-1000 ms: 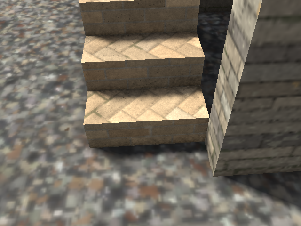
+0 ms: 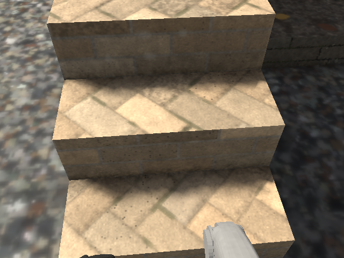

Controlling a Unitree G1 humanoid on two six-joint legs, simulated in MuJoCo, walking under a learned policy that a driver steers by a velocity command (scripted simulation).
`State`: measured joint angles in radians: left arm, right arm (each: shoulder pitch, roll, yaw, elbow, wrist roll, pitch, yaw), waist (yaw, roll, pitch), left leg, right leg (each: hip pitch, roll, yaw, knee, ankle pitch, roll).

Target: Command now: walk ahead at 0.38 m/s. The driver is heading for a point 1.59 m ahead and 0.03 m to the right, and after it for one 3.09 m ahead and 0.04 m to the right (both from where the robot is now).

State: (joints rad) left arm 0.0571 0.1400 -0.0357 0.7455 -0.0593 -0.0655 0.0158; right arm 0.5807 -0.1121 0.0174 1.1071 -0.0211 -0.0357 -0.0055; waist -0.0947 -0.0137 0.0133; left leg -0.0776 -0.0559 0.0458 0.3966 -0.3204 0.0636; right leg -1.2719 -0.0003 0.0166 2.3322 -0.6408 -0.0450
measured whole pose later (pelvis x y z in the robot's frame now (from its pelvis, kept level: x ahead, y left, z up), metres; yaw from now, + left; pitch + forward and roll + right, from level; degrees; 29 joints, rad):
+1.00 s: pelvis +0.24 +0.02 +0.20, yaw -1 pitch +1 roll +0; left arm 0.21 0.20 0.05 1.11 0.00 0.02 0.04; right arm 0.23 -0.14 -0.01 1.02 0.01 0.00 -0.03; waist 0.02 -0.02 0.02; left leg -0.17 0.00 0.06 0.36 -0.20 0.02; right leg -0.18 -0.04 -0.04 0.36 -0.20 0.02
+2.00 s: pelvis +0.22 +0.04 +0.20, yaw -1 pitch +0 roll +1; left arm 0.25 0.19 0.05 1.19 -0.01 0.01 0.06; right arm 0.26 -0.16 -0.01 0.97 0.00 0.02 -0.03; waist 0.02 -0.01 0.02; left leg -0.17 -0.03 0.07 0.31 -0.16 0.04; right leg -0.20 -0.06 -0.01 0.37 -0.18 0.04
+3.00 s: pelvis +0.25 +0.00 +0.20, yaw -3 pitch +5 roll +3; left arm 0.21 0.16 -0.02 0.94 -0.04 -0.09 0.01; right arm 0.38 -0.20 -0.02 1.02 0.00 -0.03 -0.04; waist 0.02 0.00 -0.05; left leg -0.20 -0.02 0.07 0.31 -0.20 0.02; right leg -0.90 -0.09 0.02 1.88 -0.48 -0.02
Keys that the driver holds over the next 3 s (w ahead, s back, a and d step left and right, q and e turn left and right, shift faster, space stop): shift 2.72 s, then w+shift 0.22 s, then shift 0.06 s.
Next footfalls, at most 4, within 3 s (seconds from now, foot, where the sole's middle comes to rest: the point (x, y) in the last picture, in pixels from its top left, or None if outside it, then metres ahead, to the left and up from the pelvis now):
0.14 right None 0.27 -0.11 -0.58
0.62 left None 0.27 0.13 -0.58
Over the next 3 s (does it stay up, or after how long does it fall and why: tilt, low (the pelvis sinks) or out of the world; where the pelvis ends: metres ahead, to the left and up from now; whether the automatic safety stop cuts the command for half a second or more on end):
stays up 0.25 0.00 0.20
